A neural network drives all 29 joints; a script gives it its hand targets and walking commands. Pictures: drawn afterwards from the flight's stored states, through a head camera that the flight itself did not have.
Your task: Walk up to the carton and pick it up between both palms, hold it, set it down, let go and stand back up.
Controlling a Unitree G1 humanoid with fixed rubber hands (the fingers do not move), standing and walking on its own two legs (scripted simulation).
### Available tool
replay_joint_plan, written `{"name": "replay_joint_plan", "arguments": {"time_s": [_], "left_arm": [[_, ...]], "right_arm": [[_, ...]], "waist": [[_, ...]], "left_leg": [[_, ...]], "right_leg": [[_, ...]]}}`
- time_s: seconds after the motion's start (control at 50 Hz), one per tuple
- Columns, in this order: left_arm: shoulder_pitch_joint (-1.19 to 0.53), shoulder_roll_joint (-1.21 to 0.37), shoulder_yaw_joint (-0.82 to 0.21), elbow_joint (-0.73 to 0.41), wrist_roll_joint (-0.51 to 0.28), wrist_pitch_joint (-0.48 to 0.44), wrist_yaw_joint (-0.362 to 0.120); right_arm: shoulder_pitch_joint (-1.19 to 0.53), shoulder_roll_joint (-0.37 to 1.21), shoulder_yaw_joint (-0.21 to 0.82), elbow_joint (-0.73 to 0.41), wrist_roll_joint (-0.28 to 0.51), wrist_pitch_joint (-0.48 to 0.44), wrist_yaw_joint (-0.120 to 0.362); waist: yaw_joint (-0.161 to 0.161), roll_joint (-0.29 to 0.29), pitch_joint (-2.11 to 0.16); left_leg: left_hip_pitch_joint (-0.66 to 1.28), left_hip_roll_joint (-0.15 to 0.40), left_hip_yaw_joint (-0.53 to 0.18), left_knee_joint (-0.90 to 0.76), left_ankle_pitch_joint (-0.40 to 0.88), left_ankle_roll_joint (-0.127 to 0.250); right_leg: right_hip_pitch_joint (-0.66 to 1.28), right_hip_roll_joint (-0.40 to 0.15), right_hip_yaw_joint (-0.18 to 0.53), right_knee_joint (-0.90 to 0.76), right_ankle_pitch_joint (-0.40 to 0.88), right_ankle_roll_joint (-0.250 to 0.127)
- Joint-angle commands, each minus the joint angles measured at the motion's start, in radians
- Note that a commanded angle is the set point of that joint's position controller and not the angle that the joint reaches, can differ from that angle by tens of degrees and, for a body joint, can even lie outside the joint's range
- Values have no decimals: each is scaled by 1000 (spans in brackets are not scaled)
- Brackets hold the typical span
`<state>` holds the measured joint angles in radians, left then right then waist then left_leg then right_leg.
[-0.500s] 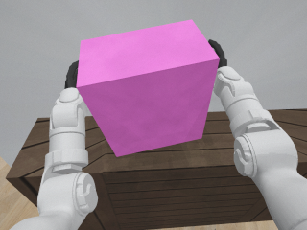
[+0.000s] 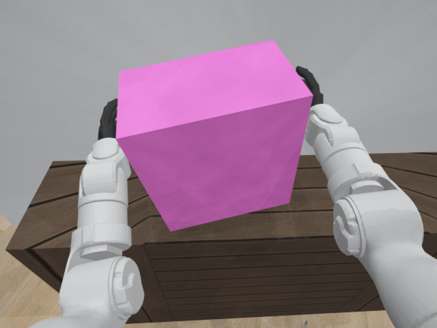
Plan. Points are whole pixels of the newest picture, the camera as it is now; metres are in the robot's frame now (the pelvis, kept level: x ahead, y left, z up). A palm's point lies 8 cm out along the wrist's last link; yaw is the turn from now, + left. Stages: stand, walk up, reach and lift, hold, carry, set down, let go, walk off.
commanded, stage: set down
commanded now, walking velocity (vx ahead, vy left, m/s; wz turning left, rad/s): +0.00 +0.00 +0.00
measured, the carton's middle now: (215, 146) +0.42 +0.00 +0.13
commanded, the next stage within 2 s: none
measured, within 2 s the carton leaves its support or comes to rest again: neither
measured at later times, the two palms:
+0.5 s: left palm (117, 153) +0.40 +0.18 +0.13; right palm (303, 115) +0.45 -0.18 +0.17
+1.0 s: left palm (122, 162) +0.39 +0.18 +0.11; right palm (302, 124) +0.45 -0.18 +0.15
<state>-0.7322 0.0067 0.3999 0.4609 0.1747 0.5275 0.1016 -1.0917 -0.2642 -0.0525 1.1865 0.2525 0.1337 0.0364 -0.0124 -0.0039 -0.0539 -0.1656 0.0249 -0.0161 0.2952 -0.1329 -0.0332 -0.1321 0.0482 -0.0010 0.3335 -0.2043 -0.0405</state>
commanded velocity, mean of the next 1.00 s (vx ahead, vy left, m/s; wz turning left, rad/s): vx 0.00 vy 0.00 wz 0.00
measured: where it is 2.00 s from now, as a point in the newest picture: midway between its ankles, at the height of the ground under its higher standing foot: outside the picture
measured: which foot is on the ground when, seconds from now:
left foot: down 0.00-1.00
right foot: down 0.00-1.00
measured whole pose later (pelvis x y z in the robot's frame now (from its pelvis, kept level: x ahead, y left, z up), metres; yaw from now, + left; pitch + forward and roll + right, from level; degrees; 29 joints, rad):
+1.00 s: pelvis +0.01 +0.00 +0.00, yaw +0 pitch +5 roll +1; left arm -0.64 -0.06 0.40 0.48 0.17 0.37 0.14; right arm -1.04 -0.26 -0.09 1.22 0.14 0.00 0.10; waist 0.01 0.00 -0.07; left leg -0.25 0.03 -0.01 0.29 -0.13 -0.04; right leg -0.22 0.05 0.00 0.33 -0.20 -0.04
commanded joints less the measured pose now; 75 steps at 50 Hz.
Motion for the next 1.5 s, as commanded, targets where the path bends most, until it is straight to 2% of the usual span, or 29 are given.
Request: {"name": "replay_joint_plan", "arguments": {"time_s": [0.0, 0.06, 0.08, 0.14, 0.16, 0.22, 0.36, 0.38, 0.4, 0.42, 0.48, 0.52, 0.6, 0.62, 0.7, 0.76, 0.8, 0.82, 0.86, 0.88, 1.0, 1.06, 1.08, 1.14, 1.24, 1.34, 1.36, 1.42, 1.48], "left_arm": [[-803, -473, -411, -198, -94, -121, -49], [-775, -443, -337, -144, -51, -121, -52], [-765, -464, -370, -141, -66, -125, -56], [-769, -467, -378, -154, -67, -134, -44], [-721, -456, -354, -138, -58, -130, -48], [-699, -433, -324, -94, -42, -139, -55], [-743, -497, -411, -184, -73, -183, -40], [-717, -485, -386, -172, -68, -180, -38], [-738, -473, -385, -160, -63, -187, -36], [-709, -479, -396, -175, -68, -190, -33], [-708, -501, -398, -153, -52, -201, -38], [-652, -467, -358, -98, -25, -191, -42], [-655, -501, -383, -154, -37, -219, -31], [-657, -491, -412, -174, -52, -229, -31], [-648, -451, -339, -116, -3, -235, -33], [-648, -489, -356, -113, -17, -246, -33], [-648, -512, -381, -124, -22, -259, -31], [-598, -483, -337, -89, 2, -259, -31], [-632, -512, -381, -109, -10, -270, -32], [-602, -489, -336, -68, 8, -262, -39], [-599, -502, -332, -81, 10, -293, -44], [-586, -503, -335, -71, 20, -298, -38], [-543, -472, -276, -16, 60, -281, -47], [-523, -469, -275, 2, 62, -295, -63], [-542, -477, -269, -8, 52, -306, -59], [-506, -465, -220, 30, 77, -316, -66], [-490, -484, -229, 20, 76, -317, -69], [-470, -460, -188, 55, 92, -313, -74], [-459, -466, -194, 59, 99, -312, -78]], "right_arm": [[-508, 482, 77, -243, -56, -49, 155], [-493, 481, 79, -217, -68, -42, 159], [-494, 471, 61, -216, -86, -53, 158], [-505, 476, 71, -227, -74, -65, 159], [-494, 460, 82, -218, -82, -60, 163], [-471, 449, 73, -204, -94, -65, 161], [-466, 476, 48, -211, -119, -107, 167], [-493, 474, 70, -255, -105, -108, 164], [-454, 476, 50, -187, -118, -100, 166], [-465, 472, 85, -239, -109, -114, 167], [-447, 482, 64, -196, -126, -123, 169], [-401, 438, 29, -139, -157, -111, 170], [-428, 488, 82, -240, -131, -144, 174], [-421, 476, 84, -215, -136, -147, 172], [-361, 465, 49, -148, -166, -131, 177], [-409, 479, 52, -199, -164, -159, 180], [-403, 492, 44, -201, -168, -170, 183], [-374, 472, 56, -176, -173, -161, 186], [-376, 485, 35, -171, -191, -177, 187], [-363, 472, 39, -170, -188, -166, 184], [-375, 498, 26, -179, -200, -191, 192], [-333, 492, 29, -130, -214, -191, 198], [-313, 479, 4, -102, -227, -174, 203], [-306, 498, -2, -137, -255, -183, 200], [-284, 496, -22, -108, -262, -182, 213], [-263, 506, -33, -112, -289, -177, 216], [-256, 514, -39, -124, -294, -180, 222], [-261, 512, -42, -124, -295, -179, 223], [-239, 520, -61, -110, -305, -176, 227]], "waist": [[84, 37, -553], [118, 18, -494], [99, 24, -509], [117, 57, -543], [128, 30, -522], [128, 2, -504], [91, 45, -614], [122, 40, -633], [94, 18, -588], [122, 17, -615], [117, 51, -608], [108, 24, -542], [125, 13, -640], [100, 27, -637], [121, 3, -547], [131, 25, -610], [111, 45, -634], [141, 11, -575], [112, 35, -606], [136, 10, -549], [131, 11, -612], [125, 18, -558], [153, -4, -482], [136, -16, -507], [117, -5, -496], [144, -32, -479], [124, -28, -483], [154, -34, -464], [136, -23, -459]], "left_leg": [[317, -6, 50, 76, 388, -42], [275, -9, 62, 47, 334, -25], [280, -10, 57, 56, 346, -27], [298, -1, 59, 63, 374, -35], [275, -3, 63, 62, 384, -29], [240, -6, 68, 55, 371, -18], [282, 3, 55, 87, 438, -38], [290, 6, 61, 97, 466, -36], [286, 3, 60, 87, 440, -30], [270, 4, 65, 92, 460, -33], [277, 6, 64, 86, 459, -38], [284, 9, 66, 79, 434, -27], [275, 7, 60, 100, 503, -31], [272, 7, 57, 98, 491, -32], [235, 4, 73, 72, 422, -15], [232, 2, 73, 82, 449, -25], [254, 11, 68, 80, 445, -33], [238, 11, 74, 82, 450, -21], [245, 11, 72, 86, 455, -27], [231, 10, 77, 69, 419, -19], [189, 4, 80, 75, 406, -17], [235, 12, 79, 71, 427, -15], [192, 13, 87, 46, 364, -5], [139, -1, 95, 39, 338, -2], [167, 9, 89, 43, 336, 0], [102, 1, 100, 22, 278, 12], [97, -2, 98, 22, 293, 11], [80, -2, 105, 10, 272, 18], [94, -2, 101, 11, 269, 17]], "right_leg": [[-100, 29, -79, -77, 340, 41], [-71, 16, -66, -78, 313, 54], [-83, 20, -69, -76, 323, 50], [-89, 19, -68, -78, 330, 41], [-85, 19, -70, -72, 350, 43], [-75, 12, -59, -72, 371, 58], [-115, 19, -81, -61, 388, 46], [-117, 16, -71, -58, 410, 40], [-119, 15, -68, -71, 376, 43], [-96, 21, -71, -53, 427, 45], [-104, 12, -70, -51, 427, 46], [-122, 9, -70, -68, 385, 47], [-93, 17, -71, -42, 482, 49], [-108, 10, -66, -42, 496, 50], [-97, 6, -60, -54, 414, 55], [-95, 5, -60, -44, 460, 51], [-113, 10, -73, -44, 436, 44], [-118, 8, -62, -50, 416, 45], [-119, 6, -71, -43, 435, 48], [-119, 2, -67, -56, 406, 53], [-93, -1, -61, -28, 481, 60], [-124, 1, -66, -49, 423, 52], [-103, -9, -51, -64, 381, 58], [-55, -8, -53, -36, 448, 73], [-74, -3, -64, -43, 388, 55], [-28, -16, -42, -35, 399, 69], [-11, -15, -47, -26, 439, 76], [-16, -18, -45, -33, 405, 75], [-20, -17, -50, -33, 400, 71]]}}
